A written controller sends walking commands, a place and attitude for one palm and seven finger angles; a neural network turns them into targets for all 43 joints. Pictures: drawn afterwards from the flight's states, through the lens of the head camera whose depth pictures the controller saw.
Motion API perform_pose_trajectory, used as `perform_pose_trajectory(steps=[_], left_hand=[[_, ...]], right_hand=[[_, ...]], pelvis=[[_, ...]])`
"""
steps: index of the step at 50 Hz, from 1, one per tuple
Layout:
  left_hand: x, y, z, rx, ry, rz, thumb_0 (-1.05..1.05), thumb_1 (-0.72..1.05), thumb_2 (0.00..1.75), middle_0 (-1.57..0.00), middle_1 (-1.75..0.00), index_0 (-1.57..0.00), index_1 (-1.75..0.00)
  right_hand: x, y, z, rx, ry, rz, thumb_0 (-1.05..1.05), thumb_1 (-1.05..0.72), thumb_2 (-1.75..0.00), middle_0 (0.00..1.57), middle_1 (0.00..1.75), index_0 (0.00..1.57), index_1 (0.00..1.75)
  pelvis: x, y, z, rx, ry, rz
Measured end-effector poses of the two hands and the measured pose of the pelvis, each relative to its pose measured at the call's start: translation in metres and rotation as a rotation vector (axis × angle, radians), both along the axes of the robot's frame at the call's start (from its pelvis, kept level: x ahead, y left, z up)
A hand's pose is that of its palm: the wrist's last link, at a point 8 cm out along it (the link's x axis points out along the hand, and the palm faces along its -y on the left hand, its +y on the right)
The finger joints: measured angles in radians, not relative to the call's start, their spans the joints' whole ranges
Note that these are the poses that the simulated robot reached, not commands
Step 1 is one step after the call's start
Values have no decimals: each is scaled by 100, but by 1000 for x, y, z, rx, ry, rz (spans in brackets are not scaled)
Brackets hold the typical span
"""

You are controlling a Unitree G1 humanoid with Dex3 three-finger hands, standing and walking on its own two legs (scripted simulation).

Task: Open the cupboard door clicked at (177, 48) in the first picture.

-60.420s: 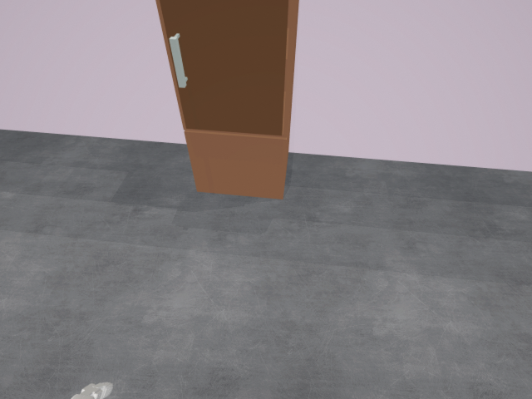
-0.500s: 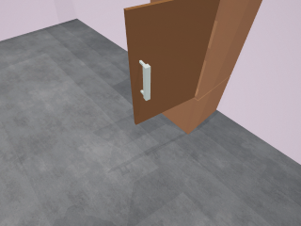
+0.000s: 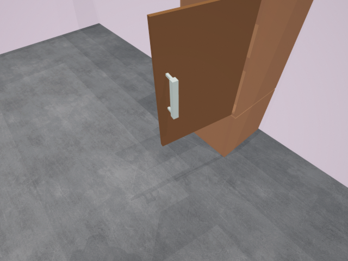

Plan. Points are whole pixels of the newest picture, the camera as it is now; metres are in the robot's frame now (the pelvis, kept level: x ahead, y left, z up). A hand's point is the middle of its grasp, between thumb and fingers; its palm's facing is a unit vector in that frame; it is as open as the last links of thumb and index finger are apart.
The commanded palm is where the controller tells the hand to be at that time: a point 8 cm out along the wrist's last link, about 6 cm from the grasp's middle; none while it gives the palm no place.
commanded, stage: let the arm hang, fingers relaxed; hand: left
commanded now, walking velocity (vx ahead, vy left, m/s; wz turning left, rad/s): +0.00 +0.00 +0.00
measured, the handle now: (171, 96) +0.66 +0.05 -0.03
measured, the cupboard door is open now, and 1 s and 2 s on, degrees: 79 79 79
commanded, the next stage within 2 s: look to check the result in 0.32 s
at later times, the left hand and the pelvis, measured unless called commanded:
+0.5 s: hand out of the picture +0.03 +0.19 -0.17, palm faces +0.02 -0.97 -0.23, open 7.4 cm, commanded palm none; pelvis +0.02 +0.00 +0.00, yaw +0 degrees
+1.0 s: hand out of the picture +0.08 +0.22 -0.16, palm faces +0.00 -0.96 -0.29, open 7.4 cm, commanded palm none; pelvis +0.03 +0.00 +0.01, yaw -1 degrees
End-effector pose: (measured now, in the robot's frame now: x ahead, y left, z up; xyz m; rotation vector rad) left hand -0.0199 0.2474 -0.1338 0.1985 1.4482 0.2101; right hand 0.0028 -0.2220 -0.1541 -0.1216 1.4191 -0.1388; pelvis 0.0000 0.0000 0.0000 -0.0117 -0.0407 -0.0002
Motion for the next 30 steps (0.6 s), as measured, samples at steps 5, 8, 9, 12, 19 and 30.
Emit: perform_pose_trajectory(steps=[5,8,9,12,19,30], left_hand=[[33,-9,-3,-23,-77,-22,1,90,90,-20,-29,-20,-30],[47,-14,-4,-38,-105,-31,1,90,90,-20,-29,-20,-30],[51,-16,-4,-42,-112,-34,1,90,90,-20,-29,-20,-30],[58,-19,-5,-52,-121,-37,1,90,90,-20,-29,-20,-30],[56,-19,-5,-50,-94,-30,1,90,90,-20,-30,-20,-30],[43,-4,-1,-12,-34,-16,1,90,90,-20,-30,-20,-30]], right_hand=[[9,-3,2,-11,-20,-3,1,-92,-90,20,30,20,30],[14,-5,4,-18,-31,-2,1,-92,-90,20,30,20,30],[16,-6,5,-20,-33,-2,1,-92,-90,20,30,20,30],[20,-7,6,-25,-36,-1,1,-92,-90,20,30,20,30],[27,-10,8,-31,-30,3,1,-91,-90,20,30,20,30],[43,-21,10,-50,-36,13,1,-91,-90,20,30,20,30]], pelvis=[[4,0,1,3,-1,0],[7,-1,1,4,-1,0],[7,-1,1,5,-1,0],[10,-1,2,5,0,1],[14,-3,2,5,5,0],[21,-4,4,5,9,-3]])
